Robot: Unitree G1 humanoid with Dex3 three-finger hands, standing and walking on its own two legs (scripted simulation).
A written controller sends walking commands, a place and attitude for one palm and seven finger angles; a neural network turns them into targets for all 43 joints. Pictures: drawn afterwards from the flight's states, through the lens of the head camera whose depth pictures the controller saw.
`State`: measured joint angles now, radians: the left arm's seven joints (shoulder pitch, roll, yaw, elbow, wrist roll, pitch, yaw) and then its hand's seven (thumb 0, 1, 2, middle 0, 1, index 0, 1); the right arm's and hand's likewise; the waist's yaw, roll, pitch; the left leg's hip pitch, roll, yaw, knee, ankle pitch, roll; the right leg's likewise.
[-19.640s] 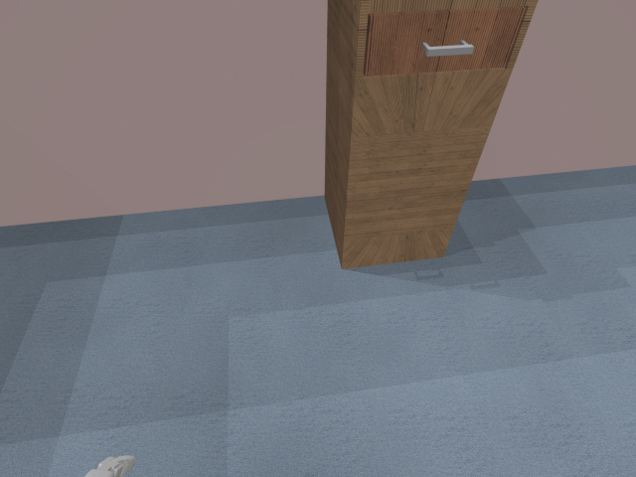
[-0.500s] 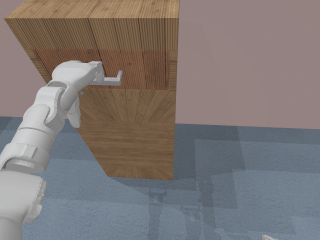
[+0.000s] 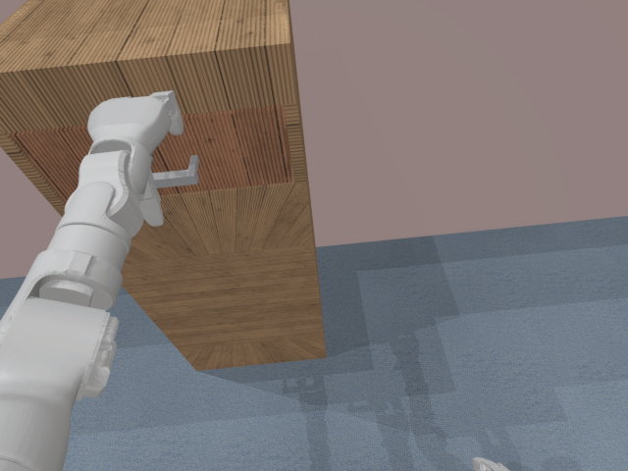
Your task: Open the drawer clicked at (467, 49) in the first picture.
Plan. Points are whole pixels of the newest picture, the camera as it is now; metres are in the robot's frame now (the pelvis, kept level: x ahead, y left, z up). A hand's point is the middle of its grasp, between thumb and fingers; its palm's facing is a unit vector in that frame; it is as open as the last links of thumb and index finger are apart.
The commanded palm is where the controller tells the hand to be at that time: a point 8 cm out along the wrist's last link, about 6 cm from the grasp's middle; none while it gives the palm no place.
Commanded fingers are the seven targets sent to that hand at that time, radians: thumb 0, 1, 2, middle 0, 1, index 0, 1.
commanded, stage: move the hooked fingers above the handle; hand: left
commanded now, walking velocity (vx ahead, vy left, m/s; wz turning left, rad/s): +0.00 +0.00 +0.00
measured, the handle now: (160, 172) +0.52 +0.23 +0.10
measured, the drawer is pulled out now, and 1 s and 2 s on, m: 0.00 0.00 0.00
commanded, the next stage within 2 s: none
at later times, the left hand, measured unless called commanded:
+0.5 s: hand (172, 143) +0.48 +0.18 +0.18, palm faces +0.12 +0.00 -0.99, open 13.4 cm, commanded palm +0.45 +0.23 +0.21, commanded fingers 0.00 -0.50 0.30 -0.30 -1.20 -0.30 -1.20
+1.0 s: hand (165, 154) +0.48 +0.19 +0.17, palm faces +0.11 -0.04 -0.99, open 13.9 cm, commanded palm +0.46 +0.23 +0.21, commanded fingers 0.00 -0.50 0.30 -0.30 -1.20 -0.30 -1.20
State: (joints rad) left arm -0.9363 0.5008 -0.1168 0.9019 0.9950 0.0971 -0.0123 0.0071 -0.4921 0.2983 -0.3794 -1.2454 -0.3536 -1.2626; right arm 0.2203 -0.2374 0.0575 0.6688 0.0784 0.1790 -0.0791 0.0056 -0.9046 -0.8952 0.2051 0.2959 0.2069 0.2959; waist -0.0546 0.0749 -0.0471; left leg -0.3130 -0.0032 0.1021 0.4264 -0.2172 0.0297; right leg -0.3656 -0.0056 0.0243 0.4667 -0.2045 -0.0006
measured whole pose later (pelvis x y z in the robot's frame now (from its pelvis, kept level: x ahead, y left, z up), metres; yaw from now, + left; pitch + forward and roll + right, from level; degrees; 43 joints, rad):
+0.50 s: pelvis +0.01 +0.00 +0.00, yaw +2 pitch +7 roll +0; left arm -0.94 0.42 -0.17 0.81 0.99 0.05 0.07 0.01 -0.49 0.30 -0.47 -1.31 -0.37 -1.28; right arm 0.21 -0.28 0.02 0.70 0.05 0.16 -0.04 0.00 -0.91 -0.90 0.20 0.30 0.20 0.30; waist -0.02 0.08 -0.08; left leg -0.35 0.00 0.07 0.46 -0.24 0.02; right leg -0.38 -0.01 -0.01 0.49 -0.23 -0.01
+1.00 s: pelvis +0.01 -0.01 +0.00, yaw +3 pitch +8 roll +0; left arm -0.92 0.50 -0.16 0.76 0.93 -0.08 0.05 0.01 -0.49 0.30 -0.39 -1.26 -0.32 -1.20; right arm 0.24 -0.31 -0.02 0.71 0.05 0.11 -0.06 0.00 -0.91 -0.90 0.20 0.30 0.20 0.30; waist -0.03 0.05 -0.05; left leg -0.38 0.00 0.03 0.49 -0.25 0.01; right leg -0.39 0.00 -0.04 0.50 -0.25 -0.02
